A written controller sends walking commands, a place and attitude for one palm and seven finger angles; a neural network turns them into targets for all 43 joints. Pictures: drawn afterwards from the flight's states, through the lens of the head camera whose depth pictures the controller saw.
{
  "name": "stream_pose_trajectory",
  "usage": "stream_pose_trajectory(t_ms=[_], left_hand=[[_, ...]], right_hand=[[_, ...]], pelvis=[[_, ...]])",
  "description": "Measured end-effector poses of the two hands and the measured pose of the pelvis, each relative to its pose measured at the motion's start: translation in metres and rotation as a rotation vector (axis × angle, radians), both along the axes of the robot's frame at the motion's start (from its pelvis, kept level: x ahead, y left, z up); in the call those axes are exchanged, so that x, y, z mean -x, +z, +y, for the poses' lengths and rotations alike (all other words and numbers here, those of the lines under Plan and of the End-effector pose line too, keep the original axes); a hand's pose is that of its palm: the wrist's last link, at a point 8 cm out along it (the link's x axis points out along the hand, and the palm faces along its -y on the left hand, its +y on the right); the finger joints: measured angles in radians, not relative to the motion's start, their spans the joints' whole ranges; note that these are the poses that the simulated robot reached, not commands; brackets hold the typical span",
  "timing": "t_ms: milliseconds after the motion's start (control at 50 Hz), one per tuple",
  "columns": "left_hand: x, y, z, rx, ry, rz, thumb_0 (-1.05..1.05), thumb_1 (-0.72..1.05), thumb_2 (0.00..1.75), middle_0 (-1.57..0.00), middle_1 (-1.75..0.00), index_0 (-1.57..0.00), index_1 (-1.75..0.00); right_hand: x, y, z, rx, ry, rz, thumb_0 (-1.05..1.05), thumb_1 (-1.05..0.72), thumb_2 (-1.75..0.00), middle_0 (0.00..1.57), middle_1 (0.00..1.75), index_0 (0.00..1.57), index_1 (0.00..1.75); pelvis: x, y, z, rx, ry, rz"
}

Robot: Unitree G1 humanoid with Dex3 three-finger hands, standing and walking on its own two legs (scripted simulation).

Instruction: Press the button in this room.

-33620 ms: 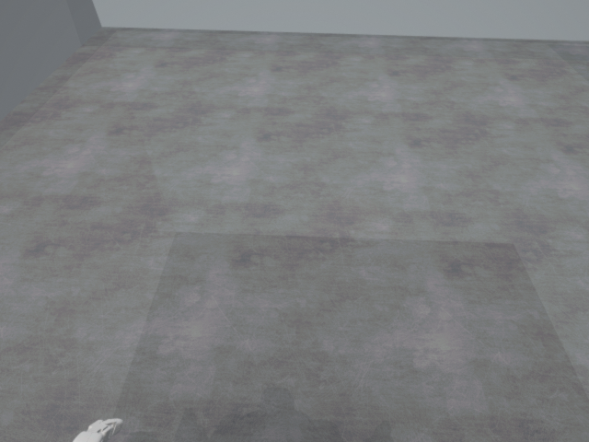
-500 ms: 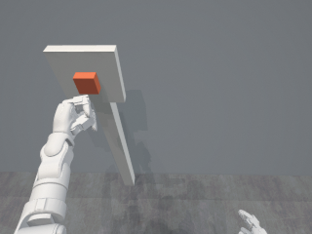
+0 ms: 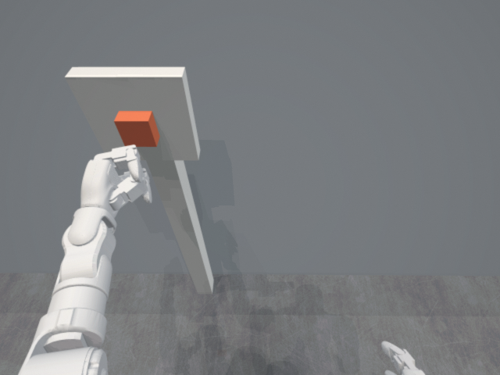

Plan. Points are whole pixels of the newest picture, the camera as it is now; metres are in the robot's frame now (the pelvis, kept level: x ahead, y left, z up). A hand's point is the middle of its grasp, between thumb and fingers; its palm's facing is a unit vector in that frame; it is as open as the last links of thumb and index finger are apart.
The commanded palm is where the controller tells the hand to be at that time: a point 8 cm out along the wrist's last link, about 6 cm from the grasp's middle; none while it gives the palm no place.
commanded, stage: aim a knuckle at the button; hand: left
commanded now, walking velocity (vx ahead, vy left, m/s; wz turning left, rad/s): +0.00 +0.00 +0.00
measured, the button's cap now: (138, 127) +0.48 +0.21 +0.14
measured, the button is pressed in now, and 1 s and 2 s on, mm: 0 10 9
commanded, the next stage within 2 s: press the button with the knuckle in 0.22 s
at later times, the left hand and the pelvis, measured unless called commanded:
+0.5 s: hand (146, 178) +0.39 +0.19 +0.11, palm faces +0.04 -1.00 -0.01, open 3.1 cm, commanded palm +0.37 +0.24 +0.11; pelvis +0.00 +0.00 +0.00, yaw +0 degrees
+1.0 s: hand (153, 162) +0.43 +0.18 +0.11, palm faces +0.04 -1.00 -0.03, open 2.8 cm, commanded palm +0.41 +0.24 +0.11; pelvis +0.00 +0.00 -0.01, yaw +1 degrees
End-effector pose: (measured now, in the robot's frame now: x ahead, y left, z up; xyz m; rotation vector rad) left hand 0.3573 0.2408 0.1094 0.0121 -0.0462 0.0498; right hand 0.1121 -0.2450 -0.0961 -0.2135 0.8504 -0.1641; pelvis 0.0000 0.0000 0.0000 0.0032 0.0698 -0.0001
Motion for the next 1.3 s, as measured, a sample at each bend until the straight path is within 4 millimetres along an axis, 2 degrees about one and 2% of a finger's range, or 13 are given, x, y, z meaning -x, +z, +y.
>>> stream_pose_trajectory(t_ms=[140,380,580,720,980,1300], left_hand=[[-0.008,-0.002,0.006,0.003,-0.004,0.038,0.02,0.90,0.90,-1.30,-1.50,-1.30,-1.50],[-0.002,-0.003,0.000,0.002,-0.011,0.013,0.02,0.90,0.90,-1.30,-1.50,-1.30,-1.50],[-0.018,0.003,-0.005,0.002,-0.012,0.025,0.02,0.90,0.90,-1.30,-1.50,-1.30,-1.50],[-0.035,0.000,-0.007,0.001,-0.011,0.051,0.02,0.90,0.90,-1.30,-1.50,-1.30,-1.50],[-0.049,-0.002,-0.004,-0.013,-0.011,0.051,-0.02,0.85,0.92,-1.30,-1.50,-1.30,-1.50],[-0.055,-0.002,-0.002,-0.014,-0.015,0.057,-0.03,0.81,0.96,-1.30,-1.50,-1.33,-1.50]], right_hand=[[-0.005,0.002,0.001,-0.001,-0.001,-0.014,0.01,-0.91,-0.90,0.20,0.30,0.20,0.30],[-0.007,0.001,0.004,-0.007,0.008,-0.005,0.01,-0.91,-0.90,0.20,0.30,0.20,0.30],[-0.005,-0.002,0.005,-0.010,0.007,0.008,0.01,-0.91,-0.90,0.20,0.30,0.20,0.30],[0.009,-0.006,-0.002,0.000,-0.010,0.052,0.01,-0.91,-0.90,0.20,0.30,0.20,0.30],[0.042,-0.016,-0.013,0.020,-0.039,0.157,0.01,-0.91,-0.90,0.20,0.30,0.20,0.30],[0.074,-0.024,-0.013,0.027,-0.035,0.213,0.01,-0.91,-0.90,0.20,0.30,0.20,0.30]], pelvis=[[0.000,0.000,0.000,0.001,0.001,0.009],[-0.004,-0.001,0.002,0.003,0.003,0.007],[-0.002,-0.001,0.001,0.002,0.006,0.014],[0.000,-0.003,-0.001,0.000,0.003,0.031],[0.004,-0.006,-0.003,0.003,0.009,0.054],[0.022,-0.012,-0.003,0.007,0.024,0.079]])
